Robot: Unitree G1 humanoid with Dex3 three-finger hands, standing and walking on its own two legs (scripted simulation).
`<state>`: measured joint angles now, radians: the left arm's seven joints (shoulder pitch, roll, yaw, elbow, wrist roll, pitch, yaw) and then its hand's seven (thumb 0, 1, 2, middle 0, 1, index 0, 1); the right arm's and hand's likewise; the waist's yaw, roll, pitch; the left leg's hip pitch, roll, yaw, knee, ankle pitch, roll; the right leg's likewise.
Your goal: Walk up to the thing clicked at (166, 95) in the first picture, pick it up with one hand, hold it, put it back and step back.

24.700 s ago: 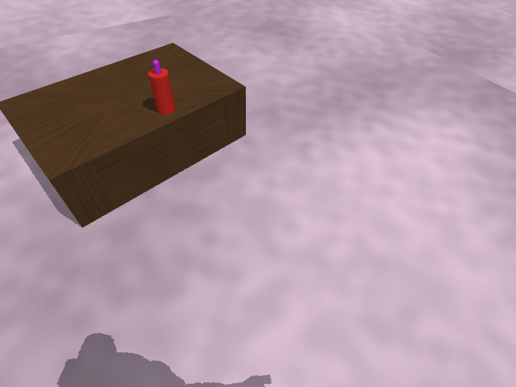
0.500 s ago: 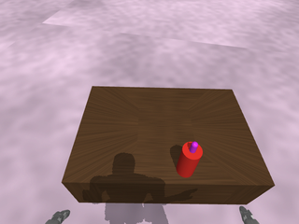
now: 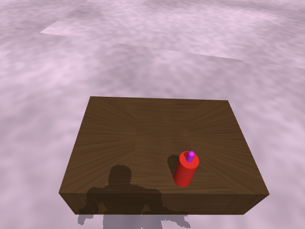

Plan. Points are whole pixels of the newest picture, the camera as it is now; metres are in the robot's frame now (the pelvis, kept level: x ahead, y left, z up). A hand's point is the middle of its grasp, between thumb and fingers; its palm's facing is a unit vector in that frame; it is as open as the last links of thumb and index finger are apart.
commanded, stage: home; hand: right
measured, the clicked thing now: (186, 166) +0.47 -0.17 -0.32
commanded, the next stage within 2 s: stand in 0.84 s
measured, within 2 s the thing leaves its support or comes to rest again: neither
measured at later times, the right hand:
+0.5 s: hand out of the picture +0.05 -0.24 -0.15, palm faces -0.02 +0.93 -0.36, open 17.5 cm
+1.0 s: hand out of the picture +0.07 -0.23 -0.15, palm faces -0.02 +0.93 -0.36, open 17.4 cm
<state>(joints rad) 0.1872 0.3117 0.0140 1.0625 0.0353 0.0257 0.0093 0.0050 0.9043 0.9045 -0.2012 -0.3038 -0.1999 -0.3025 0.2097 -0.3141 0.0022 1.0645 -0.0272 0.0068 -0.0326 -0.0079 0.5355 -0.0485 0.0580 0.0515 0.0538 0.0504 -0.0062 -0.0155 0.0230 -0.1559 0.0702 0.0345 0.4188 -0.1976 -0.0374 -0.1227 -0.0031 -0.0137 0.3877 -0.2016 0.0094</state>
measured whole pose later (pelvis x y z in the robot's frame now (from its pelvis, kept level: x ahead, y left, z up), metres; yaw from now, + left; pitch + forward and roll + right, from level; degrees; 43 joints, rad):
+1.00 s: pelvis +0.01 +0.02 +0.00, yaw +0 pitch -3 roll +0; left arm 0.14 0.34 0.00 1.15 0.02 0.01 0.00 0.00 0.90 0.90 -0.20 -0.30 -0.20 -0.30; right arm 0.13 -0.33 0.01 1.13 -0.01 0.00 -0.01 -0.01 0.54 -0.05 0.07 0.06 0.06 0.06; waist 0.00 -0.02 0.04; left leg -0.14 0.03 0.05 0.35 -0.17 -0.01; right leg -0.10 -0.04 -0.01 0.32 -0.17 0.04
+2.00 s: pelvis +0.02 +0.02 +0.01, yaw +1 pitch -2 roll +0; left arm 0.12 0.34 0.01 1.14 0.02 0.00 0.00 0.00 0.91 0.90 -0.20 -0.30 -0.20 -0.30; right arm 0.11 -0.34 0.00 1.14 -0.01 0.00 -0.01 0.00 -0.91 -0.90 0.20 0.30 0.20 0.30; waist 0.00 -0.01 0.05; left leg -0.12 0.02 0.03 0.33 -0.17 -0.01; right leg -0.08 -0.05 -0.02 0.30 -0.19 0.04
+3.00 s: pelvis +0.03 +0.02 +0.01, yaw +2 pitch -1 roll +0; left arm 0.11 0.34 0.01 1.13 0.01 0.00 0.00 0.00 0.91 0.90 -0.20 -0.30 -0.20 -0.30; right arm 0.11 -0.34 0.00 1.13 -0.01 -0.01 0.00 0.00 -0.91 -0.90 0.20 0.30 0.20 0.30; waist 0.00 0.00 0.05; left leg -0.12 0.02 0.01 0.32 -0.18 -0.01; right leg -0.07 -0.05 -0.04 0.29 -0.20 0.04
